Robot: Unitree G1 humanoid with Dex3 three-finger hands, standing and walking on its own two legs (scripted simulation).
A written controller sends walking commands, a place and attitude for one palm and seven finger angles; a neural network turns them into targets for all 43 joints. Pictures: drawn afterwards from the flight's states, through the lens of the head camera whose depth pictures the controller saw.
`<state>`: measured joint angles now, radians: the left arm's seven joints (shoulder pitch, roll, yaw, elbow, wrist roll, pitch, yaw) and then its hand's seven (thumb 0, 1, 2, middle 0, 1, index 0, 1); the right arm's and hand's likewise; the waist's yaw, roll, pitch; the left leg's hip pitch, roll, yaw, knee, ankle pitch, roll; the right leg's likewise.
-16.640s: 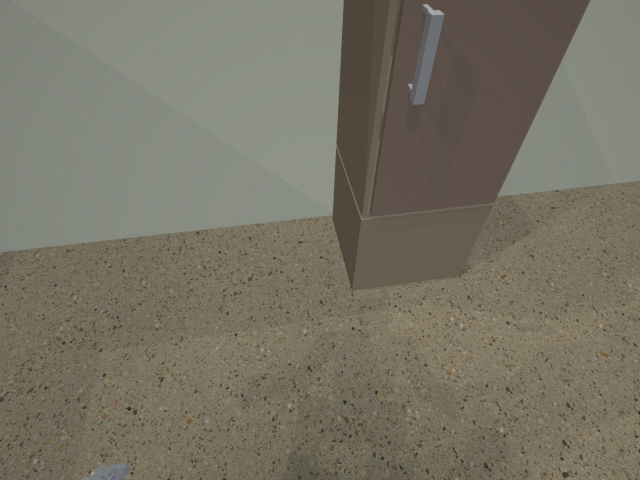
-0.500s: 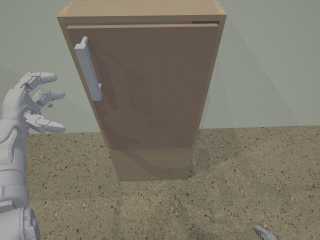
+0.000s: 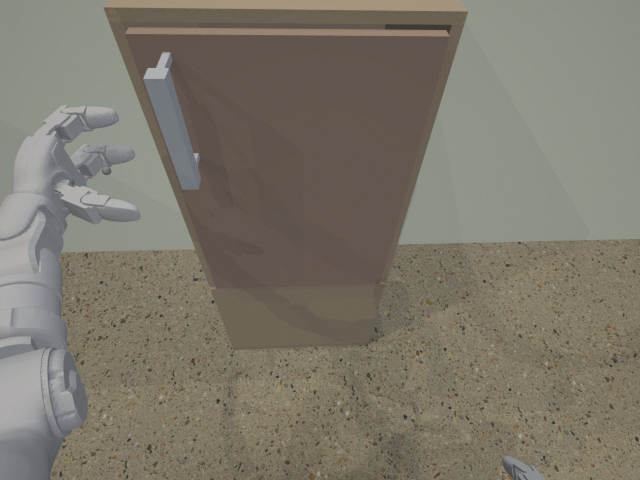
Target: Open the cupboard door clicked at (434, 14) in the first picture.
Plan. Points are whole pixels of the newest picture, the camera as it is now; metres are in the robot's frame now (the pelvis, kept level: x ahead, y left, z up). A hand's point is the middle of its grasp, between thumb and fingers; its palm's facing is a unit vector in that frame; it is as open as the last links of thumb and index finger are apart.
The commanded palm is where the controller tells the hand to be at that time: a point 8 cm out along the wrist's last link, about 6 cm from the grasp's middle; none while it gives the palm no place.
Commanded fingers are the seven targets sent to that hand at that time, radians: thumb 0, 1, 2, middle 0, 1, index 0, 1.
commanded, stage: move the hooked fingers beside the handle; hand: left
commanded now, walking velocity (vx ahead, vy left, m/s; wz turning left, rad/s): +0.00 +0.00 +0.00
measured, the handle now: (179, 125) +0.54 +0.21 +0.14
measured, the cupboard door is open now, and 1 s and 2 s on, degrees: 0 0 0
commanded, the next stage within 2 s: slide the fingers in behind the handle in 1.20 s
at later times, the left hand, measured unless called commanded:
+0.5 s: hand (123, 138) +0.49 +0.26 +0.16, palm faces +0.06 -1.00 +0.01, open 14.0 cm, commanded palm +0.46 +0.32 +0.15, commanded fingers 0.00 -0.50 0.30 -0.30 -1.20 -0.30 -1.20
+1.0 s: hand (122, 146) +0.49 +0.27 +0.15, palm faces +0.05 -1.00 +0.02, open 14.0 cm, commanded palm +0.46 +0.31 +0.15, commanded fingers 0.00 -0.50 0.30 -0.30 -1.20 -0.30 -1.20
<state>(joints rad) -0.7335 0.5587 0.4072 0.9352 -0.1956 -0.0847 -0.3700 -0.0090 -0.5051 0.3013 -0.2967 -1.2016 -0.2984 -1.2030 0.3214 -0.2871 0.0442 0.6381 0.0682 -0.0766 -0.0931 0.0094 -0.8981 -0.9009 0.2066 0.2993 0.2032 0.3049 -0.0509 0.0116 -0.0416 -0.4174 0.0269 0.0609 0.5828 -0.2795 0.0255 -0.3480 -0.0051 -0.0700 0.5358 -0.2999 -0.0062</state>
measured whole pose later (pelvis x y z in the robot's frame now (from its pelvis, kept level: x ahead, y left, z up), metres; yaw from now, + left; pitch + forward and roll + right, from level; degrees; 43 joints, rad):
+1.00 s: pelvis +0.01 +0.01 -0.01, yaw -1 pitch +12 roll -2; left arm -0.91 0.66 0.44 1.15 -0.15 -0.16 -0.39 -0.01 -0.51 0.30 -0.30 -1.20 -0.30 -1.20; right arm 0.36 -0.29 0.04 0.62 0.05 0.02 -0.07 0.01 -0.90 -0.90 0.21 0.30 0.20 0.30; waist -0.11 0.01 -0.07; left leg -0.56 0.04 0.06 0.67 -0.33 0.03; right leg -0.47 0.01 -0.06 0.59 -0.32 0.00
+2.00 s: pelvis +0.00 +0.00 -0.01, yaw -1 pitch +11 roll -2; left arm -0.92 0.56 0.39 1.12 -0.14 -0.17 -0.29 -0.01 -0.51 0.30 -0.30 -1.20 -0.30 -1.20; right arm 0.38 -0.28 0.04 0.64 0.04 0.00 -0.06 0.01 -0.90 -0.90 0.21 0.30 0.20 0.30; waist -0.11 0.02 -0.07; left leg -0.55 0.05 0.06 0.67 -0.31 0.02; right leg -0.47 0.01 -0.07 0.61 -0.32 -0.01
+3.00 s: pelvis +0.00 -0.01 -0.01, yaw -1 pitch +10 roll -1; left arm -0.93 0.48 0.36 1.11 -0.13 -0.18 -0.19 -0.01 -0.51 0.30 -0.30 -1.20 -0.30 -1.20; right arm 0.38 -0.28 0.02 0.66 0.04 -0.02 -0.05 0.01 -0.90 -0.90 0.21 0.30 0.20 0.30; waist -0.11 0.02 -0.06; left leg -0.53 0.05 0.05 0.66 -0.31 0.02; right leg -0.46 0.02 -0.06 0.61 -0.32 -0.02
